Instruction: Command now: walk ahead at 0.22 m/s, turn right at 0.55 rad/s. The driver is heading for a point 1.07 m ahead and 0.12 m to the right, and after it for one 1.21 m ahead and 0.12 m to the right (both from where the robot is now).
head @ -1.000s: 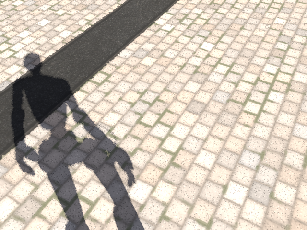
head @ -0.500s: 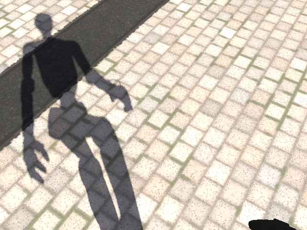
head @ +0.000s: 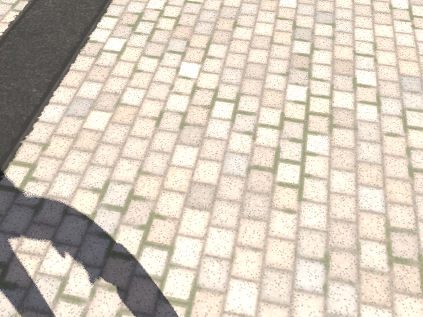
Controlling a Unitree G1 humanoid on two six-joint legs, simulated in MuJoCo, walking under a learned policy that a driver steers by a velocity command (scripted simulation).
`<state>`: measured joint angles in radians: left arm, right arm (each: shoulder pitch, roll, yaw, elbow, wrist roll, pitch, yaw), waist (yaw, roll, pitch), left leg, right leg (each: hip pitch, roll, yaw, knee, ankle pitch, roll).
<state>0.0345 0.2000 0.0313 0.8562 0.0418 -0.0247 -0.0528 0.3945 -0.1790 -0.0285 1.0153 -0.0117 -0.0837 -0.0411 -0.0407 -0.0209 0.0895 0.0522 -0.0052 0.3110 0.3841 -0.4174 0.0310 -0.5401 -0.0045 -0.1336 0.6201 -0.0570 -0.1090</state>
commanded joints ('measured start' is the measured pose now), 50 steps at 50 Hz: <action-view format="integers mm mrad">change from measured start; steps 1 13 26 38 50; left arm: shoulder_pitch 301 179 228 255 208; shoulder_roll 118 195 219 170 210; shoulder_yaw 43 75 92 69 27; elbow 35 -52 -88 -40 35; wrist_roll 14 -25 -12 -20 -15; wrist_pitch -25 9 51 74 46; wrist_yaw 17 56 55 52 95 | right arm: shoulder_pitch -31 -94 -237 -242 -127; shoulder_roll -194 -118 -154 -174 -176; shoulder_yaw -46 -40 -33 -14 -16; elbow -63 -209 -300 -310 -218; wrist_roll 7 -22 8 -7 1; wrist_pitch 16 109 105 70 71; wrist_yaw -11 6 -9 2 22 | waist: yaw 157 20 79 83 14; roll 109 -9 -105 166 23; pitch -180 -187 -162 -104 -168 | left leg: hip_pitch -66 -562 -496 -199 -288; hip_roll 229 62 -17 188 119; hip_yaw -60 -341 -373 -489 -466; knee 437 732 378 -69 41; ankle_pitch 1027 71 4 709 490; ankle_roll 39 -83 -52 151 35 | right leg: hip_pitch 341 297 365 114 607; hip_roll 84 -134 -125 136 -125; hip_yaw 5 390 612 283 339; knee -150 -309 -290 384 -294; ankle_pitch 35 348 40 -368 163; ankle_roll -70 -162 -118 143 71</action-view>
